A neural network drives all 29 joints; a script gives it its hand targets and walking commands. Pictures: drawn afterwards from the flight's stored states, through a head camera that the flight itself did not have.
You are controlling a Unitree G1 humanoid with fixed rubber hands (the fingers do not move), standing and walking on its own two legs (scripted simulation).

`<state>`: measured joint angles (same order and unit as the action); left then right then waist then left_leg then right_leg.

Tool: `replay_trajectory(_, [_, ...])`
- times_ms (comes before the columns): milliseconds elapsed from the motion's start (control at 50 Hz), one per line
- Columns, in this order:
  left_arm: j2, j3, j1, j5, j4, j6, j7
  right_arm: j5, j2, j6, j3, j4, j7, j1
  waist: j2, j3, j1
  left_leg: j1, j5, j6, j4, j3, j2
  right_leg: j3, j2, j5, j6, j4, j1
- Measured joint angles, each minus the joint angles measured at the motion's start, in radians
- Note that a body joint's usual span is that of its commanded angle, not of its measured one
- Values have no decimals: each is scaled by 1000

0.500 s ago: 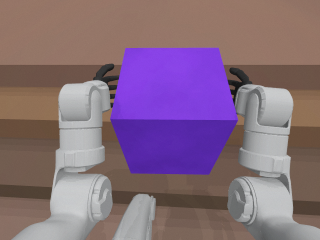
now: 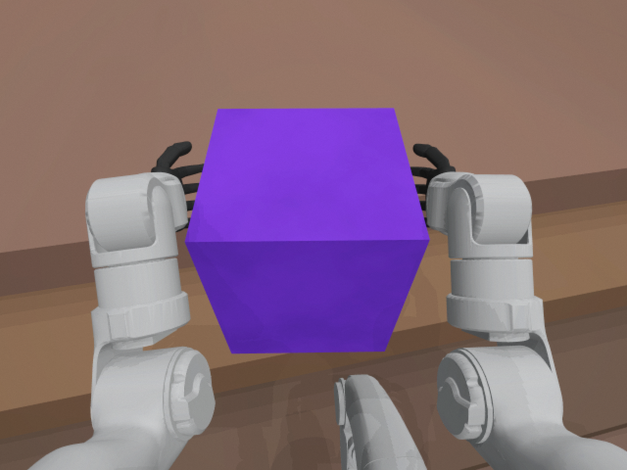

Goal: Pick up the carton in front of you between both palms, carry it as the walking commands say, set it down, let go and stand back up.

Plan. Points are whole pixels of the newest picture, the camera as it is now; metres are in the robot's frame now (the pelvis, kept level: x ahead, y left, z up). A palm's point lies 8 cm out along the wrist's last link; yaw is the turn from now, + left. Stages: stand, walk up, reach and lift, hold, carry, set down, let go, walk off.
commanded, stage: carry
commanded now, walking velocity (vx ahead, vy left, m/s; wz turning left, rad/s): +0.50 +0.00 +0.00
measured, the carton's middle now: (307, 239) +0.39 -0.03 +0.10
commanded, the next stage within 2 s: none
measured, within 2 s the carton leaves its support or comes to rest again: neither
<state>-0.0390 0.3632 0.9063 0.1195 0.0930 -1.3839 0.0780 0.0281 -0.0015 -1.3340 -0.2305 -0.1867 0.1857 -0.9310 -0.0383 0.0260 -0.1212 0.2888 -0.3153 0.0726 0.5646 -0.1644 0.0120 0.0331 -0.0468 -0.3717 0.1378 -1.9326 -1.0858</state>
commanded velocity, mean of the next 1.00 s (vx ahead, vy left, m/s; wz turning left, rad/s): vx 0.50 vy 0.00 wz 0.00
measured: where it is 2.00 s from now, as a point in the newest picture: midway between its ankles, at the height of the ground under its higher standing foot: (271, 115)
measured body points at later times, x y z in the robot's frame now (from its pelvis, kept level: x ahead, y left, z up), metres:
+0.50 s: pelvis +0.32 -0.05 +0.17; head +0.34 -0.05 +0.62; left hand +0.69 +0.14 +0.34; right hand +0.72 -0.15 +0.33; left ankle +0.35 +0.06 -0.31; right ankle +0.33 -0.15 -0.56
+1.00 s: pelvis +0.61 +0.03 +0.34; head +0.63 +0.05 +0.78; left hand +1.01 +0.17 +0.52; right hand +0.99 -0.13 +0.52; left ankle +0.60 +0.13 -0.39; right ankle +0.66 -0.08 -0.14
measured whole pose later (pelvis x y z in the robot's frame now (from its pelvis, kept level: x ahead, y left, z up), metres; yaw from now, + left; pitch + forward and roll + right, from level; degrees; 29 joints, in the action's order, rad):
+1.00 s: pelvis +0.61 +0.03 +0.34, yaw +1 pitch +2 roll +0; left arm -0.04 0.33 0.91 0.10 0.07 -1.41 0.10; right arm 0.03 -0.01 -1.36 -0.24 -0.14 0.18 -0.92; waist -0.05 0.00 -0.10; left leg 0.30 -0.33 0.05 0.59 -0.13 0.03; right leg 0.04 -0.03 -0.38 0.13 -1.94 -1.08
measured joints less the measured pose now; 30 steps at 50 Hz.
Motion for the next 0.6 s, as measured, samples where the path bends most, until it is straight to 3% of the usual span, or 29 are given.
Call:
replay_trajectory(40, [-6, -18, 7, -8, -5, 0, 5, 15, 4, -3, -14, 22, -9, 2, -4, -18, 11, -73, -10, -21, -63, 23, 21, -4, -13, -110, 7, -140, -115])
replay_trajectory(80, [-4, -46, 22, -9, 7, -3, 20, 21, -4, -16, -28, 39, -21, 8, -4, -30, 34, -158, -14, -39, -145, 40, 52, 14, -37, -121, -4, -93, -201])
replay_trajectory(140, [2, -80, 46, -31, 44, -12, 36, 26, -22, -40, -66, 41, -42, 10, 11, -58, 82, -288, 50, -56, -332, 45, 106, 101, -61, -38, -7, 283, -186])
replay_trajectory(180, [7, -109, 54, -46, 87, -7, 52, 35, -29, -51, -97, 35, -55, 21, 11, -76, 130, -318, 118, -33, -352, 45, 130, 152, -28, 63, 14, 552, -53])
replay_trajectory(200, [13, -124, 45, -55, 105, 0, 61, 40, -33, -53, -110, 30, -62, 35, 17, -79, 169, -300, 154, -21, -283, 47, 148, 165, 6, -2, 10, 654, 56])
replay_trajectory(220, [18, -137, 37, -62, 119, 6, 69, 44, -36, -53, -122, 22, -70, 44, 22, -72, 209, -244, 201, -14, -139, 62, 168, 168, 34, 41, 7, 766, 166])
replay_trajectory(240, [24, -155, 34, -67, 126, 15, 82, 55, -41, -46, -126, 14, -75, 43, 33, -49, 243, -144, 210, -26, 117, 129, 161, 173, 46, 54, -7, 794, 210])
replay_trajectory(280, [36, -174, 11, -78, 132, 43, 91, 60, -49, -34, -146, 3, -98, 45, 62, -8, 286, 90, 173, -30, 717, 270, 57, 172, 56, 40, -19, 844, 288])
replay_trajectory(300, [40, -181, -12, -86, 125, 51, 95, 68, -44, -32, -152, 6, -100, 55, 77, 6, 299, 182, 161, -19, 943, 294, 8, 169, 63, 38, -24, 887, 337])
replay_trajectory(340, [41, -183, -51, -104, 98, 56, 100, 84, -21, -34, -153, 36, -100, 83, 92, 25, 301, 334, 131, 8, 1199, 283, -45, 160, 72, 48, -41, 1000, 443])
replay_trajectory(380, [36, -175, -65, -117, 68, 57, 102, 96, -1, -38, -143, 83, -100, 103, 81, 38, 287, 460, 97, 29, 1265, 237, -49, 147, 67, 65, -52, 1112, 543])
replay_trajectory(460, [42, -141, -38, -115, 23, 64, 101, 91, -8, -38, -113, 148, -100, 97, 65, 14, 248, 660, -14, 56, 1232, 144, 3, 124, 40, 86, -64, 1293, 694])
replay_trajectory(540, [45, -124, -4, -90, 22, 58, 90, 71, -42, -43, -87, 130, -100, 58, 72, -46, 234, 903, -236, 79, 1533, 149, 32, 87, 6, 69, -95, 1415, 826])
replay_trajectory(600, [26, -102, 0, -85, 35, 30, 74, 69, -45, -54, -55, 72, -87, 24, 66, -74, 205, 1007, -198, 59, 1406, 111, 81, 62, -46, 75, -109, 1559, 968])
